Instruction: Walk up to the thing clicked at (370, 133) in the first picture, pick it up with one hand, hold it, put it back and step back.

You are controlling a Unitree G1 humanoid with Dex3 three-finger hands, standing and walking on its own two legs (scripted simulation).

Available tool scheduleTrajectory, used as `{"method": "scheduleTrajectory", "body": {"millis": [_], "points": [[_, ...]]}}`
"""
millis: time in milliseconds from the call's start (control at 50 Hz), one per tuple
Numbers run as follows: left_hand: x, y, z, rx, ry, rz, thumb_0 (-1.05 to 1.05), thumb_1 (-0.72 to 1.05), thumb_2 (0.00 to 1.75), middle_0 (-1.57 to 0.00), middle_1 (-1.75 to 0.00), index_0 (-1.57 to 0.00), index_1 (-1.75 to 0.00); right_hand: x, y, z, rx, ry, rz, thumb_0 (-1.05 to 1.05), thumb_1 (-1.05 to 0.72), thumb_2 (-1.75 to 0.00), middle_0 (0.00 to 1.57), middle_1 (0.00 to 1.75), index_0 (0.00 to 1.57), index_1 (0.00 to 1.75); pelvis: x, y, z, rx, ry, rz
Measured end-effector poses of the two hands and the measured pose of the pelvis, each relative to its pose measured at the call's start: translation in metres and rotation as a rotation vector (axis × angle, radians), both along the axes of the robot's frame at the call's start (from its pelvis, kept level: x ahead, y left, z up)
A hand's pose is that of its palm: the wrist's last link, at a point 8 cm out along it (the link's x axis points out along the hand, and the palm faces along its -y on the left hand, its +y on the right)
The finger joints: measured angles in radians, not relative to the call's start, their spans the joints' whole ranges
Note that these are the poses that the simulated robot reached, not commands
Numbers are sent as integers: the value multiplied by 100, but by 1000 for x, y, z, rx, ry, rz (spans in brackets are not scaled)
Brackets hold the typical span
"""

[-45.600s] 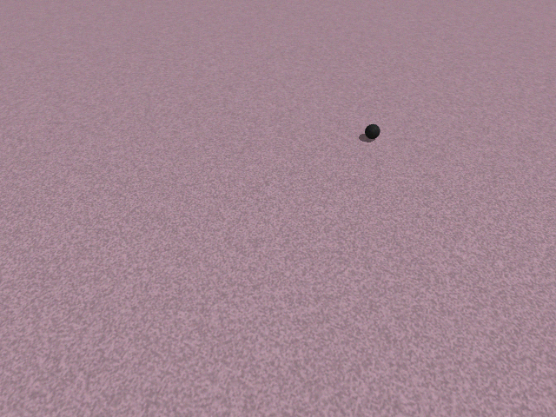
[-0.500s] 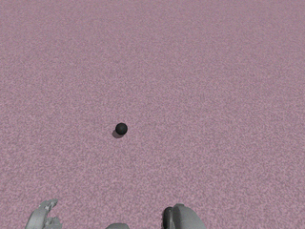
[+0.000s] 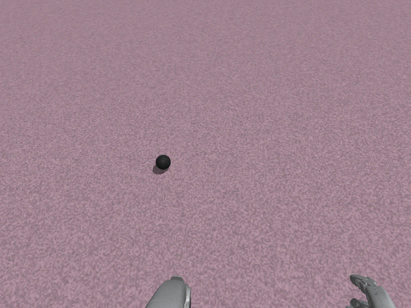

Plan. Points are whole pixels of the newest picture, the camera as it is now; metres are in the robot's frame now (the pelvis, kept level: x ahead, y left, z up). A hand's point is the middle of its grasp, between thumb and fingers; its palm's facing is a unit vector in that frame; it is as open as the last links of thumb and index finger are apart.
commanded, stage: step back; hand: left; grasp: from above
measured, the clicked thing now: (163, 162) +0.93 +0.31 -0.71
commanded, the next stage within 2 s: stand in 1.50 s
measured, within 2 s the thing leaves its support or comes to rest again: neither
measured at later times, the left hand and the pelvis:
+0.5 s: hand out of the picture -0.06 +0.24 -0.13, palm faces +0.13 -0.94 -0.32, open 7.4 cm; pelvis -0.14 -0.02 +0.01, yaw +6 degrees
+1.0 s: hand out of the picture -0.16 +0.29 -0.14, palm faces +0.07 -0.91 -0.40, open 7.4 cm; pelvis -0.16 +0.01 +0.01, yaw +4 degrees
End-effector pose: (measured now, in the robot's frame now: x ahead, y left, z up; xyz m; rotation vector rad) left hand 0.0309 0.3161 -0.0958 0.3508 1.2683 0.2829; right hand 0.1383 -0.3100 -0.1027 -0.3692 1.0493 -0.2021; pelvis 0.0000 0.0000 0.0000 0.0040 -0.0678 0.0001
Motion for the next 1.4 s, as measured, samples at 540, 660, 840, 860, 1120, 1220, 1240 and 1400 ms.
{"method": "scheduleTrajectory", "body": {"millis": [540,660,840,860,1120,1220,1240,1400], "points": [[-127,-32,-6,-82,-144,56,0,90,89,-20,-30,-20,-30,-190,-10,16,-26,110,71,1,-90,-90,21,30,21,30,-150,-25,13,-8,22,94],[-182,-45,-5,-36,-62,64,0,90,89,-20,-30,-20,-30,-176,-25,12,3,29,72,1,-91,-90,21,30,20,30,-166,-38,10,-54,5,75],[-225,-27,9,-5,-8,116,0,90,89,-20,-30,-21,-30,-183,-22,9,11,95,97,1,-91,-90,21,30,20,30,-167,-24,15,-18,25,91],[-226,-21,8,-4,-2,118,0,90,89,-20,-30,-21,-30,-183,-19,9,9,104,97,1,-91,-90,21,30,20,30,-166,-20,14,-18,27,95],[-149,18,3,-6,-25,13,0,90,89,-20,-30,-20,-30,-203,18,11,38,120,-9,1,-91,-90,21,30,20,30,-139,5,16,0,27,48],[-106,8,3,11,-82,-14,0,90,89,-20,-30,-20,-30,-198,6,-5,44,149,-45,1,-90,-90,21,30,20,30,-125,-2,9,1,17,35],[-99,4,4,12,-90,-13,0,90,89,-20,-30,-20,-30,-195,4,-8,47,154,-49,1,-91,-90,21,30,20,30,-122,-4,8,-11,13,37],[-43,-19,6,-32,-146,-32,0,90,89,-20,-30,-20,-30,-168,11,-14,67,173,-40,1,-91,-90,21,30,20,30,-100,-5,11,5,42,47]]}}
